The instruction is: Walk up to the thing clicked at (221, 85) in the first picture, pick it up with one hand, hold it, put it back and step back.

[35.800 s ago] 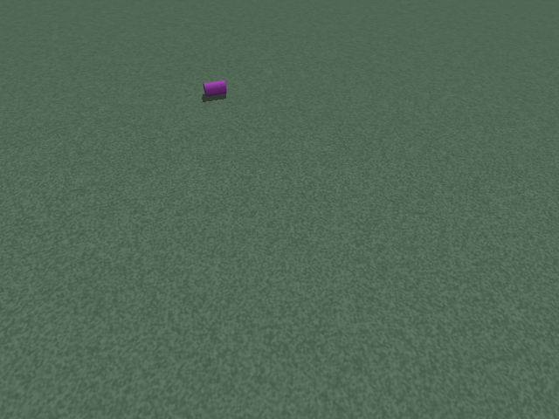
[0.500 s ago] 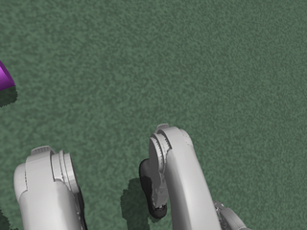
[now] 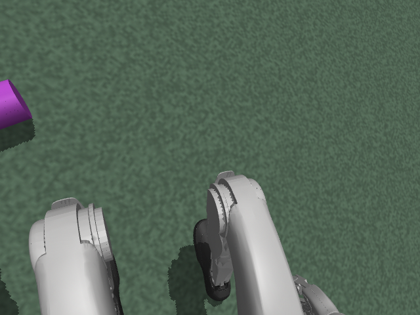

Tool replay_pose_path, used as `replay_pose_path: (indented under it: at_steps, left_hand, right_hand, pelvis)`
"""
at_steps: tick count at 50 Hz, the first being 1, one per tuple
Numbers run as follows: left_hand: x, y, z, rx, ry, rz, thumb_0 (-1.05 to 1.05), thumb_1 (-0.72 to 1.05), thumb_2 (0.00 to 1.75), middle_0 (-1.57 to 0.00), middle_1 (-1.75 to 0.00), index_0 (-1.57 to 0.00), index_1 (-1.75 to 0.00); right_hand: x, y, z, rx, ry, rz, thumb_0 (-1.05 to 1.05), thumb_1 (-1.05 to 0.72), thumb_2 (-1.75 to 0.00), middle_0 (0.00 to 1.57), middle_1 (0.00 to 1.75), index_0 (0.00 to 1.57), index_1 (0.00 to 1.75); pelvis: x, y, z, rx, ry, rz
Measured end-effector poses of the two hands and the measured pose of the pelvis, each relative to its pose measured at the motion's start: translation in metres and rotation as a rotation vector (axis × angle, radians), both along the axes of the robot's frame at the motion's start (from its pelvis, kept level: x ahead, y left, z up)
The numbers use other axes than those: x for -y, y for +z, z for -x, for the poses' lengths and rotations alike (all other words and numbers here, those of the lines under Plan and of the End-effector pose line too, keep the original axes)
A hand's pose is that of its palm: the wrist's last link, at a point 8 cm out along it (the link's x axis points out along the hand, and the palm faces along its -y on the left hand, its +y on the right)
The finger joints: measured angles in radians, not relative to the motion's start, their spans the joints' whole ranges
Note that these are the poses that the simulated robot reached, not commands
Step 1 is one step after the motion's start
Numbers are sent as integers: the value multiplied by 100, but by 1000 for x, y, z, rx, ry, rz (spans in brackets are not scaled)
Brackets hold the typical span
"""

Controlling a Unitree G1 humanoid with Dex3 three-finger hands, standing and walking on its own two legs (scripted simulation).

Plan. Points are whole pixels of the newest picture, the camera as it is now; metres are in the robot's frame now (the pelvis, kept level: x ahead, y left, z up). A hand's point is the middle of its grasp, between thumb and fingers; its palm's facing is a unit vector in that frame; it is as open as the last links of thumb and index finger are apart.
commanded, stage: rise first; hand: left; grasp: from above
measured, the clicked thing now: out of the picture +0.50 +0.37 -0.28
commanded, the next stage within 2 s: none
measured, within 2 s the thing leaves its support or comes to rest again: neither
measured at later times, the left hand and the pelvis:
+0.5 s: hand out of the picture +0.44 +0.40 -0.16, palm faces -0.40 -0.20 -0.90, open 14.1 cm; pelvis +0.00 +0.00 +0.00, yaw +0 degrees
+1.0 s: hand out of the picture +0.44 +0.39 -0.16, palm faces -0.39 -0.20 -0.90, open 14.1 cm; pelvis +0.00 +0.00 +0.00, yaw +0 degrees
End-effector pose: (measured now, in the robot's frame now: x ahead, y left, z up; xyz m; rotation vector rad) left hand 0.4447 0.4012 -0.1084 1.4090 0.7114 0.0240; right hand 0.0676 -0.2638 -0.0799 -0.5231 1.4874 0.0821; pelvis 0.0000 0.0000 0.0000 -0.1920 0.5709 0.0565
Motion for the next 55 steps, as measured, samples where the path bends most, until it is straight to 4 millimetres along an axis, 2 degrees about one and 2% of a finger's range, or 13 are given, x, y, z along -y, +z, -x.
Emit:
replay_pose_path:
  at_steps: [27,55]
  left_hand:
    - [2,6,1,-11,1,-3,0,-55,100,-10,-105,-10,-105]
    - [8,8,-2,1,-6,0,0,-54,99,-9,-105,-10,-105]
  right_hand:
    - [0,3,11,1,-21,2,0,-90,-90,20,30,21,30]
    - [1,2,5,19,-10,-8,0,-89,-89,20,30,21,30]
  pelvis:
    - [1,1,3,4,3,-4]
    - [2,1,2,0,5,-7]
